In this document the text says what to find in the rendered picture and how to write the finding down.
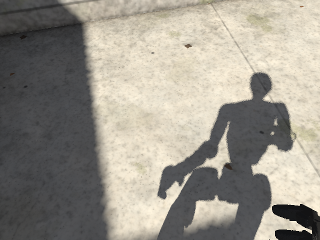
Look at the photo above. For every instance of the robot right hand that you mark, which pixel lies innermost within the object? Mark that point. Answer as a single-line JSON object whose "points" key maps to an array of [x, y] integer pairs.
{"points": [[304, 216]]}

